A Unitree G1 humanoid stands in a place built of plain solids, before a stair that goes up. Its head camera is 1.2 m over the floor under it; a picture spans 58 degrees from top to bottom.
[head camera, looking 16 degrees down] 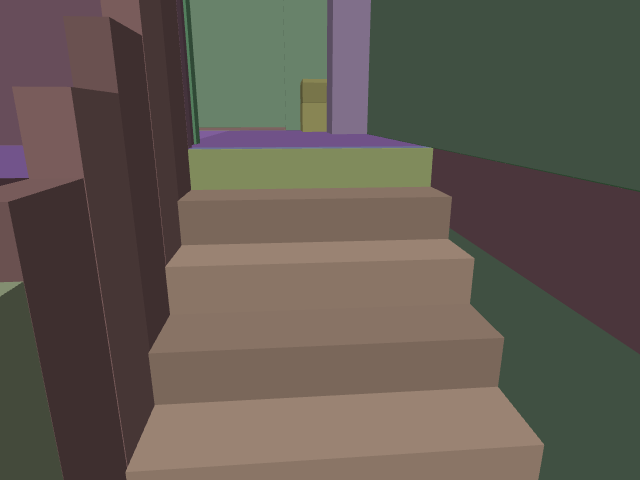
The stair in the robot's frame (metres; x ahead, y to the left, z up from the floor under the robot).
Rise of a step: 0.18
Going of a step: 0.26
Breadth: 1.09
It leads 5 degrees to the left of straight ahead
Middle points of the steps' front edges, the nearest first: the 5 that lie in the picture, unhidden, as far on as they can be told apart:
0.92 -0.06 0.36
1.17 -0.04 0.53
1.43 -0.02 0.71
1.69 0.01 0.88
1.95 0.03 1.06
